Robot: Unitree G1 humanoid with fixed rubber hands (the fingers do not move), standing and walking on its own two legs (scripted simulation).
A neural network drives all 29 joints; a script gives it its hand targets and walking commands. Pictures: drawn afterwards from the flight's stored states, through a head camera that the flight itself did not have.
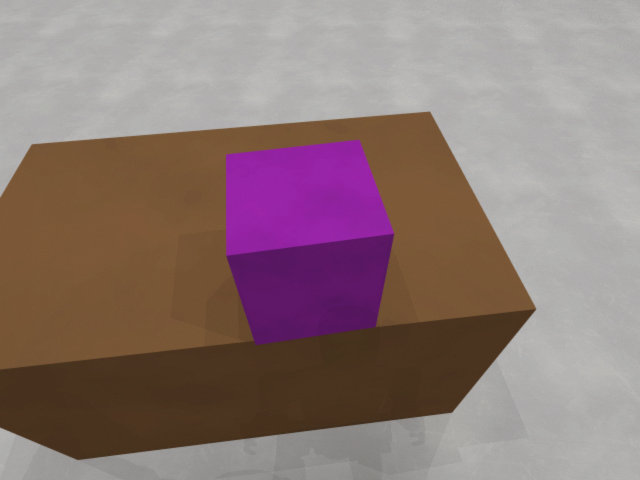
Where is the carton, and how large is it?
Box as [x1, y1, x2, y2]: [226, 140, 393, 344]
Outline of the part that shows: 359,140 226,154 226,256 255,344 375,326 393,232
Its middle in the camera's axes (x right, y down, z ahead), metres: -0.02 +0.01 +0.64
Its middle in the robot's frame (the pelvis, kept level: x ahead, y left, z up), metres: +0.46 +0.03 -0.02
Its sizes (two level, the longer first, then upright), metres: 0.210 0.200 0.250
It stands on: a pedestal, 0.62 m high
